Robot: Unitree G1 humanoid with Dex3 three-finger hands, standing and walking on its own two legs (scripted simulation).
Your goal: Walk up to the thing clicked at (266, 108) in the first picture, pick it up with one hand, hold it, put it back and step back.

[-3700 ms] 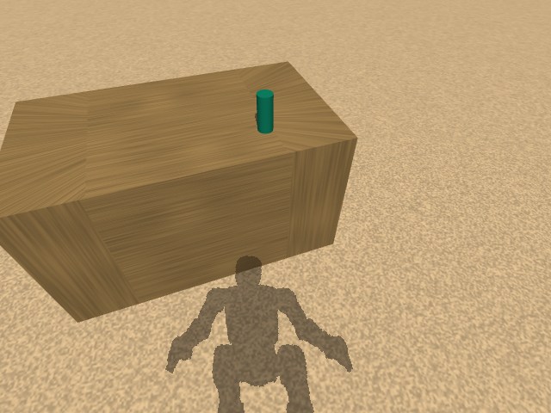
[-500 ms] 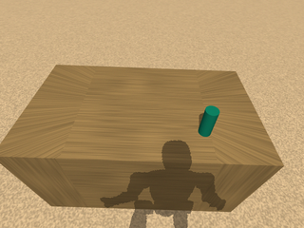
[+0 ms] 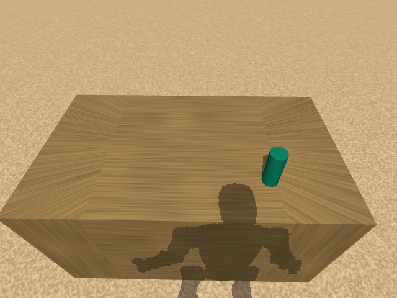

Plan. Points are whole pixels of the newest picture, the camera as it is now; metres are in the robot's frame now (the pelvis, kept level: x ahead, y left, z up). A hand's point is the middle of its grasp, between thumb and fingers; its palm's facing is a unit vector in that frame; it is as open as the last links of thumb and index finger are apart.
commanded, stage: walk up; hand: right
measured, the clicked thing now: (274, 167) +0.52 -0.22 -0.11
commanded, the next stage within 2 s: stand in 0.70 s
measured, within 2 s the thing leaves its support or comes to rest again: neither
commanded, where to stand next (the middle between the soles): +0.07 +0.01 m, yaw -2 degrees
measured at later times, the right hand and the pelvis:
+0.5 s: hand out of the picture +0.07 -0.26 -0.16, palm faces +0.01 +0.95 -0.32, open 7.4 cm; pelvis +0.01 +0.00 +0.00, yaw -1 degrees
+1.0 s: hand out of the picture +0.08 -0.26 -0.15, palm faces +0.01 +0.94 -0.33, open 7.4 cm; pelvis +0.00 -0.01 +0.01, yaw -1 degrees
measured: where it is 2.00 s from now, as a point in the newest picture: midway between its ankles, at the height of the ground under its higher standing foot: outside the picture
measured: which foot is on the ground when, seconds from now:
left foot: down 0.00-1.00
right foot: down 0.00-1.00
